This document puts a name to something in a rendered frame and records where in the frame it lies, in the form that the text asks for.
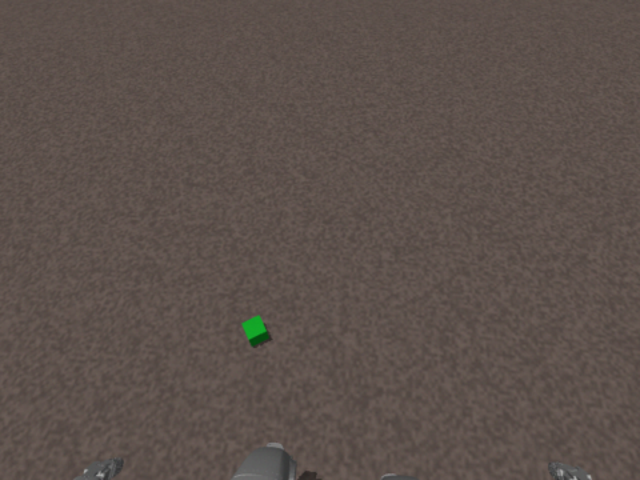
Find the left robot hand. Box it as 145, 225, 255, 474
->
74, 458, 124, 480

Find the right robot hand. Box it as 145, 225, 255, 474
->
548, 462, 592, 480

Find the cube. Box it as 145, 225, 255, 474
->
241, 315, 269, 346

